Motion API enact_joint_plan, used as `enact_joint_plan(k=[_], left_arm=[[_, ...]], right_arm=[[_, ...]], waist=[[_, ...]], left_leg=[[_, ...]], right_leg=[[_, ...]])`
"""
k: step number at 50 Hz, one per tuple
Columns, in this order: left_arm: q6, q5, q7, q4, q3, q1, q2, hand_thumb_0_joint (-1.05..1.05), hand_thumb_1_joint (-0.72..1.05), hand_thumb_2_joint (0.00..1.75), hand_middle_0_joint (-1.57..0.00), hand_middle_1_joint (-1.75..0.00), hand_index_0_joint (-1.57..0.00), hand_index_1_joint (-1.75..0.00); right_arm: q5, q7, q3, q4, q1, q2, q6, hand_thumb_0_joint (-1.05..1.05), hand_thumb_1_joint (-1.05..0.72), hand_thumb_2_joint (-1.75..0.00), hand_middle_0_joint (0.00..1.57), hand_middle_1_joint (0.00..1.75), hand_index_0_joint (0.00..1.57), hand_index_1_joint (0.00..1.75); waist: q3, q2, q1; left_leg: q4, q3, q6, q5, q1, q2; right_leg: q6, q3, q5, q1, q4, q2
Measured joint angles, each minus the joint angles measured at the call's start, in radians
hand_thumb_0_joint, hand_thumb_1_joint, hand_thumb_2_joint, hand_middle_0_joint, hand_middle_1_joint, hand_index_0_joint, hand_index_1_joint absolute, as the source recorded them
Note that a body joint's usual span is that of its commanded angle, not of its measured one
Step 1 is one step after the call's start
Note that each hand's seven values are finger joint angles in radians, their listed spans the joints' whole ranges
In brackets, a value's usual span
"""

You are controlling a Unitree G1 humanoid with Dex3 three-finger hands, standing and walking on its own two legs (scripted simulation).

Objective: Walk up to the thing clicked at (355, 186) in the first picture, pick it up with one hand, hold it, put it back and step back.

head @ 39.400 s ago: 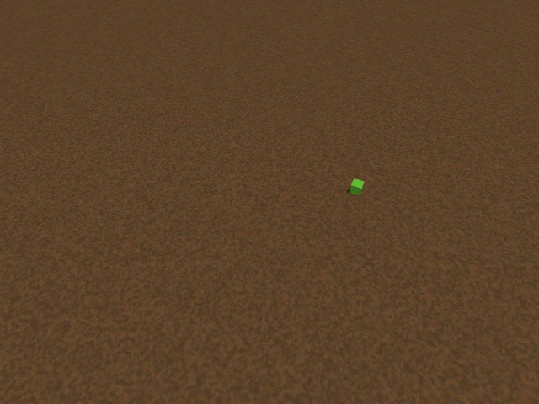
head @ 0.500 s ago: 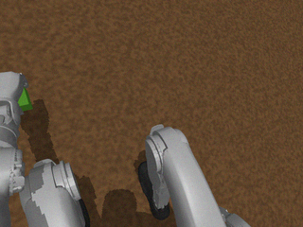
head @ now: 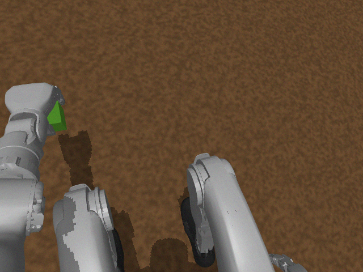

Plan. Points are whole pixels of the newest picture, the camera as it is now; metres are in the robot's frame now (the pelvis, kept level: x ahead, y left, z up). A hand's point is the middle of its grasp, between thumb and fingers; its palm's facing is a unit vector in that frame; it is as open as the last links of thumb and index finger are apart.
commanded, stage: lift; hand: left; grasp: from above
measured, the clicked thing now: (49, 117) +0.50 +0.22 -0.18
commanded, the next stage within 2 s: hold in 1.52 s
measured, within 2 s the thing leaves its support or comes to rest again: neither
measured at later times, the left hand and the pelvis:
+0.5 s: hand out of the picture +0.43 +0.24 -0.01, palm faces -0.46 -0.06 -0.89, open 8.3 cm; pelvis +0.00 +0.00 +0.10, yaw +3 degrees
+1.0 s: hand out of the picture +0.36 +0.24 +0.19, palm faces -0.46 -0.09 -0.88, open 8.3 cm; pelvis +0.02 +0.00 +0.28, yaw +4 degrees
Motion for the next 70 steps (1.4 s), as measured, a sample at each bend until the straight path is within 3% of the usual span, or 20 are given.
enact_joint_plan(k=[11,25,42,52,70], left_arm=[[0.025,-0.065,-0.13,-0.185,-0.031,0.12,-0.045,0.0,0.21,0.26,-0.97,-0.24,-0.95,-0.21],[0.062,-0.138,-0.196,-0.436,-0.093,0.31,-0.09,0.0,0.22,0.25,-0.96,-0.24,-0.94,-0.22],[0.119,-0.193,-0.217,-0.591,-0.138,0.537,-0.156,0.0,0.2,0.27,-0.98,-0.23,-0.96,-0.2],[0.104,-0.193,-0.192,-0.536,-0.16,0.592,-0.186,0.0,0.2,0.27,-0.98,-0.22,-0.97,-0.2],[0.096,-0.168,-0.158,-0.5,-0.159,0.646,-0.228,0.0,0.2,0.27,-0.98,-0.22,-0.96,-0.2]], right_arm=[[0.05,-0.048,-0.04,-0.017,0.02,0.01,0.056,0.0,-0.91,-0.9,0.2,0.3,0.2,0.29],[0.105,-0.109,-0.072,-0.062,-0.018,0.014,0.083,0.0,-0.9,-0.9,0.2,0.3,0.2,0.29],[0.148,-0.186,-0.08,-0.036,-0.024,0.05,0.082,0.0,-0.9,-0.9,0.2,0.3,0.2,0.3],[0.159,-0.215,-0.083,0.005,0.022,0.053,0.049,0.0,-0.9,-0.9,0.2,0.3,0.2,0.3],[0.151,-0.203,-0.099,0.024,0.065,0.038,0.036,0.01,-0.9,-0.9,0.2,0.3,0.2,0.3]], waist=[[-0.052,0.025,0.052],[-0.106,0.025,0.12],[-0.105,0.022,0.162],[-0.083,0.013,0.174],[-0.024,-0.002,0.183]], left_leg=[[-0.102,0.029,0.012,0.008,0.084,0.001],[-0.316,0.055,0.018,0.025,0.306,0.006],[-0.724,0.087,0.015,0.091,0.792,0.022],[-0.987,0.102,0.012,0.149,1.099,0.03],[-1.352,0.131,0.015,0.248,1.485,0.028]], right_leg=[[0.003,0.018,-0.002,0.081,-0.089,-0.008],[0.003,0.025,0.011,0.299,-0.294,-0.016],[-0.005,0.032,0.079,0.768,-0.688,-0.011],[-0.01,0.035,0.138,1.068,-0.947,-0.005],[-0.007,0.049,0.238,1.444,-1.304,-0.007]])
